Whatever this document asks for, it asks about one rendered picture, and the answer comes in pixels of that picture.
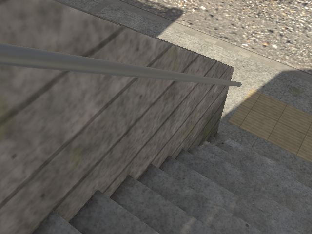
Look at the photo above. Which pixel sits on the stairs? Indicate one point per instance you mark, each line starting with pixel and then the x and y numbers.
pixel 217 187

